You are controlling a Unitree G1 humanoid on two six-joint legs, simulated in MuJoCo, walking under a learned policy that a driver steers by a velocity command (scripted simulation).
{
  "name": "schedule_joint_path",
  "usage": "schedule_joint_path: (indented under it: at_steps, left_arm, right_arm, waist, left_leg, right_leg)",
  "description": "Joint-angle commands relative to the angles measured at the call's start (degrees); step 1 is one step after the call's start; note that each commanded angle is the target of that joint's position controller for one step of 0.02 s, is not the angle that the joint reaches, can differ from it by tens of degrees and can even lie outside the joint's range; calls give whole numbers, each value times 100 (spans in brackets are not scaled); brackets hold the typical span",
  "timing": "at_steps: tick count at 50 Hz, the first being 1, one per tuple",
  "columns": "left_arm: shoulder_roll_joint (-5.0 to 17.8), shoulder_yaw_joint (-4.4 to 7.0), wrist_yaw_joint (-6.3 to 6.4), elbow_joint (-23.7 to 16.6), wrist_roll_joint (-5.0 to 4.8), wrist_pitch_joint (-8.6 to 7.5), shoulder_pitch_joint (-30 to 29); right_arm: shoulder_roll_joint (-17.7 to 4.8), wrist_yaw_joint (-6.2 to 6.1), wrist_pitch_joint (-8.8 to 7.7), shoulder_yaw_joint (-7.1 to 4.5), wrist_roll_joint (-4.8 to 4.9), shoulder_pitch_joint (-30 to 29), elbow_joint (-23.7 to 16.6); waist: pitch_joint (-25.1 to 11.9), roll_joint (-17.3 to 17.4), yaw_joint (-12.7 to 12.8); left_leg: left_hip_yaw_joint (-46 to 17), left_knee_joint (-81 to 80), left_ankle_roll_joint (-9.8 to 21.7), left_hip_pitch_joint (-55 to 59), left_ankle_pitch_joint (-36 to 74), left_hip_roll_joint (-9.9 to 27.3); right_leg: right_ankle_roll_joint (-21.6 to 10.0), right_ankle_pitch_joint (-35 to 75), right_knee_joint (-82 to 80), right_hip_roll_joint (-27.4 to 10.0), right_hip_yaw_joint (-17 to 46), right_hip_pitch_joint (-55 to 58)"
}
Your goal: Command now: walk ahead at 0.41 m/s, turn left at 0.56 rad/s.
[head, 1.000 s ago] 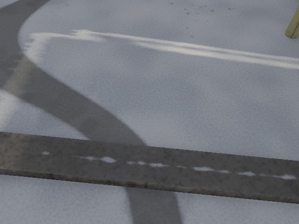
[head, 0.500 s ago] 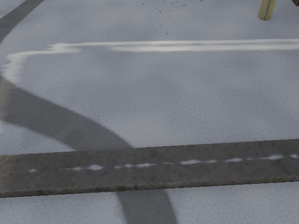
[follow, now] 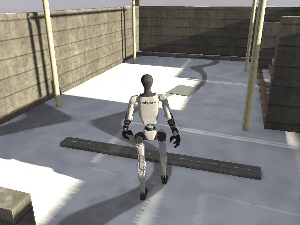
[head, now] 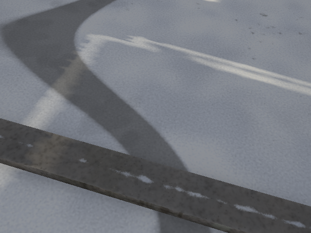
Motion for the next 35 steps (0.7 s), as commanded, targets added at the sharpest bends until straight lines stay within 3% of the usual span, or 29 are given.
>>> schedule_joint_path:
  at_steps: [1, 4, 6, 8, 9, 10, 11, 12, 13, 14, 15, 17, 19, 22, 25, 29, 31, 32, 33, 34, 35]
  left_arm:
    - [305, 5, -23, -711, -33, -114, -1187]
    - [275, -50, -49, -942, -82, -168, -1567]
    - [335, -55, -30, -949, -99, -203, -1370]
    - [496, 21, 64, -693, -105, -242, -493]
    - [611, 92, 142, -415, -126, -270, 360]
    - [752, 155, 229, -191, -86, -322, 1221]
    - [1238, 264, 312, -145, 66, -360, 1955]
    - [1559, 348, 245, 41, 65, -313, 1920]
    - [1065, 271, 171, -8, -119, -289, 1305]
    - [644, 190, 132, -113, -181, -304, 767]
    - [420, 124, 112, -102, -150, -327, 602]
    - [243, 40, 125, 91, -162, -382, 750]
    - [317, 63, 128, 256, -194, -443, 1045]
    - [462, 118, 168, 346, -203, -424, 1279]
    - [514, 169, 171, 367, -205, -387, 1476]
    - [564, 227, 174, 337, -164, -333, 1660]
    - [641, 271, 209, 244, -149, -292, 1509]
    - [702, 298, 210, 173, -154, -284, 1342]
    - [676, 309, 183, 129, -199, -310, 1290]
    - [255, 212, 160, -79, -283, -365, 1238]
    - [-332, 82, 176, -290, -363, -363, 1667]
  right_arm:
    - [-967, -54, -72, -217, -27, 378, -127]
    - [-1076, -99, -88, -240, -42, 470, -86]
    - [-1099, -139, -129, -235, -41, 310, -90]
    - [-1135, -143, -179, -220, -44, 26, -112]
    - [-1183, -126, -193, -223, -72, -13, -72]
    - [-1131, -105, -223, -207, -74, -15, -55]
    - [-595, -68, -249, -73, 6, 340, -206]
    - [-377, -28, -245, -44, 66, 868, -196]
    - [-721, -47, -235, -70, -139, 420, -183]
    - [-789, -4, -247, -71, -175, -107, -266]
    - [-736, 24, -265, -44, -203, -467, -367]
    - [-622, 80, -204, -1, -299, -615, -477]
    - [-465, 122, -156, 66, -311, -650, -553]
    - [-359, 145, -106, 164, -296, -1381, -841]
    - [-273, 161, -102, 253, -237, -2167, -1114]
    - [-355, 78, -133, 253, -122, -2471, -1292]
    - [-435, 24, -179, 212, -118, -2158, -1268]
    - [-509, -14, -217, 164, -135, -1644, -1122]
    - [-724, -79, -284, 66, -195, -968, -934]
    - [-1236, -185, -336, -76, -323, -100, -893]
    - [-1677, -244, -242, -158, -358, -59, -919]
  waist:
    - [591, 783, -273]
    - [593, 862, -365]
    - [509, 922, -219]
    - [141, 933, 188]
    - [-321, 833, 543]
    - [-785, 679, 938]
    - [-1607, -238, 952]
    - [-1756, -1518, 565]
    - [-918, -650, 371]
    - [-306, -97, 279]
    - [-113, 116, 236]
    - [-46, -111, 68]
    - [-118, -171, -5]
    - [159, -106, 97]
    - [255, -156, 317]
    - [48, -197, 424]
    - [-85, -223, 216]
    - [-233, -110, -66]
    - [-570, 182, -373]
    - [-1280, 919, -701]
    - [-1425, 1867, -293]
  left_leg:
    - [-1101, -311, 771, -62, 1884, 1249]
    - [-1187, -89, 706, -78, 2605, 1298]
    - [-1176, -49, 548, -95, 3160, 1408]
    - [-992, 575, 283, -220, 4623, 1349]
    - [-774, 1511, 187, -115, 5298, 1195]
    - [-537, 2743, 95, -604, 4759, 952]
    - [-220, 4585, -61, -1696, 2729, 448]
    - [-102, 5912, -185, -3034, -1366, -503]
    - [-307, 6259, -35, -3463, -1014, -48]
    - [-91, 6054, -21, -3486, -430, 305]
    - [54, 5727, -30, -3402, -146, 516]
    - [193, 5312, -166, -3167, -72, 704]
    - [349, 4974, -335, -3142, -146, 738]
    - [590, 3981, -607, -3376, 56, 828]
    - [735, 2940, -762, -3158, 783, 744]
    - [747, 2426, -762, -2657, 944, 523]
    - [667, 2050, -658, -2130, 621, 407]
    - [695, 1623, -596, -1444, 581, 281]
    - [585, 1245, -478, -490, 525, 400]
    - [-840, 783, -169, 668, -697, 1791]
    - [-3177, 105, 317, 1386, -905, 3177]
  right_leg:
    - [101, 315, -593, 175, -239, -899]
    - [-5, 501, -1319, 301, -239, -509]
    - [-219, 635, -1734, 349, -260, 110]
    - [-475, 348, -1989, 618, -349, 1460]
    - [-609, 202, -2194, 782, -455, 2290]
    - [-762, 225, -2358, 455, -213, 3430]
    - [-1153, -1384, -2600, -972, 1789, 4719]
    - [-1828, -1391, -3698, -1933, 4585, 5076]
    - [-1814, -1973, -3897, -1672, 4543, 4314]
    - [-1758, -1634, -3853, -1427, 3480, 3555]
    - [-1649, -882, -3900, -1090, 2809, 3124]
    - [-1550, 428, -3967, -683, 2120, 2720]
    - [-1676, 1209, -3999, -607, 1847, 2620]
    - [-1769, 991, -4251, -515, 1616, 2277]
    - [-1577, 1018, -4240, -329, 1473, 2119]
    - [-1395, 1753, -3719, -385, 1660, 2332]
    - [-1293, 1900, -3284, -451, 1910, 2424]
    - [-1186, 2172, -2758, -308, 1887, 2301]
    - [-1049, 2122, -1766, 40, 1660, 2020]
    - [-828, 924, -67, 474, 1108, 1319]
    - [-693, -2224, 1323, 1127, 474, -261]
